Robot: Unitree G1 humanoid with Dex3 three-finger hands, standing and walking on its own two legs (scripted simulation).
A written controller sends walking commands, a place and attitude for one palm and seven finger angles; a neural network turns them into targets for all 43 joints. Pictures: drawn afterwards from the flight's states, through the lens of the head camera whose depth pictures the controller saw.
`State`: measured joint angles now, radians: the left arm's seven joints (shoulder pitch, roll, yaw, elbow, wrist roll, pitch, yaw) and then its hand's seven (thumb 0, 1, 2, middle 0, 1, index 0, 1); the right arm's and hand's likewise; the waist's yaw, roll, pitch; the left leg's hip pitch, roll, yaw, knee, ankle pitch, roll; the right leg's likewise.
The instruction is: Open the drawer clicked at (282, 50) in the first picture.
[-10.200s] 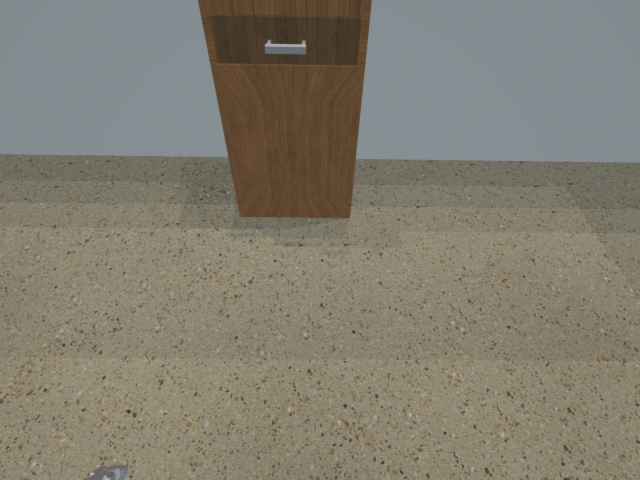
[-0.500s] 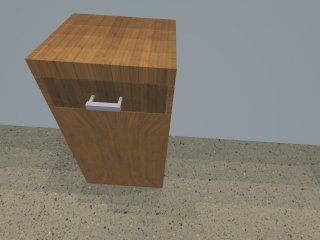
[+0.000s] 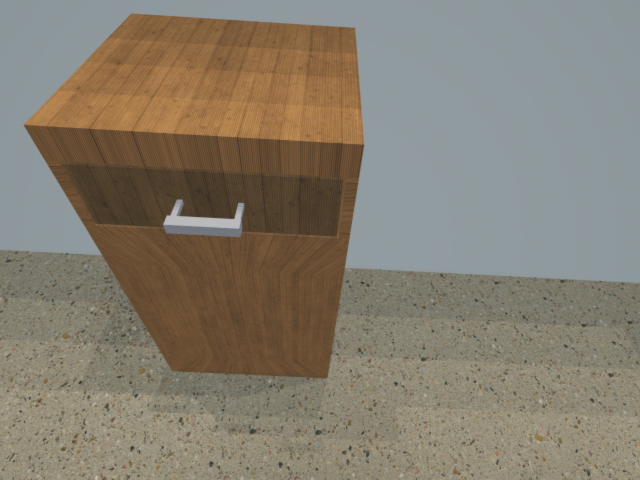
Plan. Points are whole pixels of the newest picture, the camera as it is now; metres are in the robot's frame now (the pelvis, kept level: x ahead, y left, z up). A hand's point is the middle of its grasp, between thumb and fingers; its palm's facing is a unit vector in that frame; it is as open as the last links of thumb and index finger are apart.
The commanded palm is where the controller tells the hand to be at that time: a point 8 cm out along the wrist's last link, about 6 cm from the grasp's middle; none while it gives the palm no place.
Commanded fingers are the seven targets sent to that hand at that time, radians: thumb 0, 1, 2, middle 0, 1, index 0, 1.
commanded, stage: come to a stop and stand still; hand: left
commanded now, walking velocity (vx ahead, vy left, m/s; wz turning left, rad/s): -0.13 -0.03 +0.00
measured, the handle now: (206, 216) +0.51 +0.22 +0.00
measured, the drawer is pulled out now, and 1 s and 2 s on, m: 0.00 0.00 0.00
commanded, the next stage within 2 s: look again from close up in 0.68 s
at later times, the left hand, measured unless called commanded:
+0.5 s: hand out of the picture -0.02 +0.13 -0.17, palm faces +0.06 -0.99 -0.16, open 7.3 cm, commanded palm none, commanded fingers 0.00 0.90 0.90 -0.20 -0.30 -0.20 -0.30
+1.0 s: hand out of the picture +0.00 +0.14 -0.17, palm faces +0.06 -0.97 -0.23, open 7.4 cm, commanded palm none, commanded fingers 0.00 0.90 0.90 -0.20 -0.30 -0.20 -0.30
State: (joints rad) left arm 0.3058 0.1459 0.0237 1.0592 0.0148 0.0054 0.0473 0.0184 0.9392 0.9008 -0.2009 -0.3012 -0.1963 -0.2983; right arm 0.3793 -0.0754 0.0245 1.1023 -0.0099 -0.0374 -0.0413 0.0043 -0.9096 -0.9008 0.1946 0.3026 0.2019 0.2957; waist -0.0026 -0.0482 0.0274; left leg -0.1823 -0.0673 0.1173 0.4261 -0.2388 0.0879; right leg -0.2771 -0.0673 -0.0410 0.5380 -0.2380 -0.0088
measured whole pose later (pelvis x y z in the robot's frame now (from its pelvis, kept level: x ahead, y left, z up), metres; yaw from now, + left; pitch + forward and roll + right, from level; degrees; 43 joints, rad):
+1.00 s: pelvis +0.00 -0.03 +0.00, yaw +1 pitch -1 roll +1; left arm 0.33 0.13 -0.01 1.09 0.01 -0.02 0.04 0.00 0.91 0.90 -0.20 -0.30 -0.20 -0.30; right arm 0.36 -0.13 0.03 1.08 -0.02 -0.02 -0.02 0.01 -0.91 -0.90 0.19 0.30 0.20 0.30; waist 0.00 0.05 -0.02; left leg -0.19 -0.02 0.08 0.47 -0.26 0.04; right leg -0.25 -0.03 -0.08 0.51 -0.24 -0.02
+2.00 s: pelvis +0.02 -0.07 -0.04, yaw +2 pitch +9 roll +2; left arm 0.35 0.35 -0.05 -0.04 1.03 0.00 0.43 0.00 0.32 0.65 -0.27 -0.67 -0.26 -0.67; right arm 0.03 -0.20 0.01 0.53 -0.07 0.10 0.04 0.01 -0.91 -0.90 0.20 0.30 0.20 0.30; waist 0.13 0.03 -0.10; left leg -0.54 0.02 0.05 0.83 -0.44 -0.01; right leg -0.60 -0.01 -0.10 0.87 -0.43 -0.08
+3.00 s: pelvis +0.02 -0.02 +0.00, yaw +1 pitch +1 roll +0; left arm -0.14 0.52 -0.03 0.02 0.87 0.02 -0.04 0.00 -0.49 0.30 -0.32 -1.20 -0.32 -1.20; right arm 0.13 -0.26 0.02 0.61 0.02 0.16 0.01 0.01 -0.91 -0.90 0.20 0.30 0.20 0.30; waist 0.09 0.10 0.00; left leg -0.19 -0.03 0.06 0.41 -0.25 0.04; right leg -0.23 -0.02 -0.08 0.43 -0.22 -0.01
